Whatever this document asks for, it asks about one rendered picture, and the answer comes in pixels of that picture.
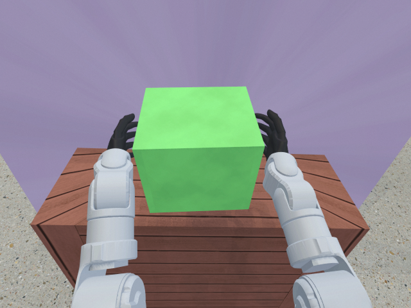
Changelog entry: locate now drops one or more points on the left robot upper arm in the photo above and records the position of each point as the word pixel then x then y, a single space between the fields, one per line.
pixel 125 290

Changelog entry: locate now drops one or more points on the pedestal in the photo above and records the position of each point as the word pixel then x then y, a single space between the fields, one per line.
pixel 199 259

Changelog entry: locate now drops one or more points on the carton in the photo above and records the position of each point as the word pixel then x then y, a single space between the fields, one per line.
pixel 197 148

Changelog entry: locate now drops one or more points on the left robot hand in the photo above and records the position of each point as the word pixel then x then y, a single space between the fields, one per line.
pixel 120 135

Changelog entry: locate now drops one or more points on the right robot upper arm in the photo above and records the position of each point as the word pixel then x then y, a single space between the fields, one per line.
pixel 334 289

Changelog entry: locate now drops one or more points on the right robot forearm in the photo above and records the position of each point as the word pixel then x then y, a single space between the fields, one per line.
pixel 310 244

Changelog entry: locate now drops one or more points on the right robot hand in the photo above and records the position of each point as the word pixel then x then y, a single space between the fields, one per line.
pixel 275 139

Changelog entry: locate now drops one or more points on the left robot forearm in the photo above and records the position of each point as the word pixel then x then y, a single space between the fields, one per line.
pixel 110 239

